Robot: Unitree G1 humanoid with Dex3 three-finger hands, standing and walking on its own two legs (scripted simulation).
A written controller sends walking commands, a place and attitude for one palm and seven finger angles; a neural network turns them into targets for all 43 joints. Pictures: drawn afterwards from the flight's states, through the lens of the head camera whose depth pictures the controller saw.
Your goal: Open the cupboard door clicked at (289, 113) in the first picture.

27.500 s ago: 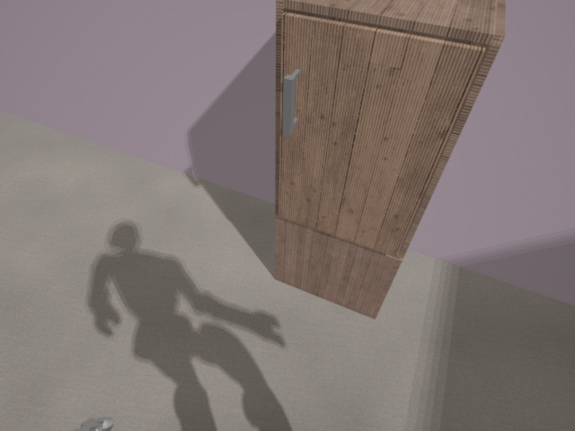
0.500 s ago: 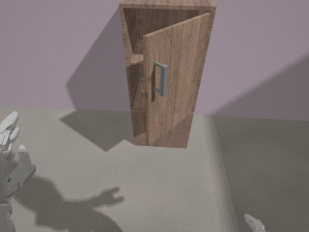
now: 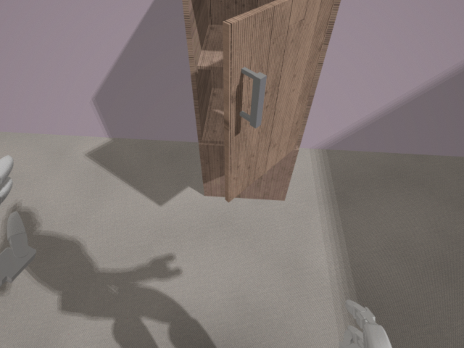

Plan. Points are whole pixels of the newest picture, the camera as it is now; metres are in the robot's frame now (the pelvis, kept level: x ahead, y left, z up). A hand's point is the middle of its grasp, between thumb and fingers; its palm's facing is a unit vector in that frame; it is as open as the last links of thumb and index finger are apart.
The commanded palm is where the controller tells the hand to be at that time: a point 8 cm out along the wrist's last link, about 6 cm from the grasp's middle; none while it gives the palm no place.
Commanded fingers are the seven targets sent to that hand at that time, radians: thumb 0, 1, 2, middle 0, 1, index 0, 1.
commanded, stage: stop stepping back and stand still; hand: left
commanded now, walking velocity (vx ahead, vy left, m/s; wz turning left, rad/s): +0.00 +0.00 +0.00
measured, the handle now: (251, 98) +0.62 +0.00 +0.08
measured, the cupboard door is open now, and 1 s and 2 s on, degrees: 48 48 48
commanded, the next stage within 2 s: let the arm hang, fingers relaxed in 0.18 s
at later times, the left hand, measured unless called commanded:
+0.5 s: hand out of the picture +0.11 +0.23 -0.11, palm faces -0.01 -0.95 -0.32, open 7.4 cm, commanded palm none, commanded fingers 0.00 0.90 0.90 -0.20 -0.30 -0.20 -0.30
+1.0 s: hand out of the picture -0.06 +0.19 -0.16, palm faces +0.06 -0.97 -0.23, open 7.3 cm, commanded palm none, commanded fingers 0.00 0.90 0.90 -0.20 -0.30 -0.20 -0.30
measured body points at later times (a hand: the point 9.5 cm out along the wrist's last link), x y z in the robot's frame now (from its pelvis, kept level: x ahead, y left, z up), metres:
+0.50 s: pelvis -0.03 +0.01 +0.00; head -0.01 -0.01 +0.45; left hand +0.11 +0.28 -0.09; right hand +0.11 -0.25 -0.13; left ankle -0.01 +0.13 -0.73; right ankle -0.01 -0.09 -0.73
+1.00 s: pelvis -0.04 +0.01 +0.01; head -0.02 -0.01 +0.46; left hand -0.06 +0.24 -0.15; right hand -0.07 -0.19 -0.16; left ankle -0.01 +0.13 -0.73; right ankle -0.01 -0.09 -0.73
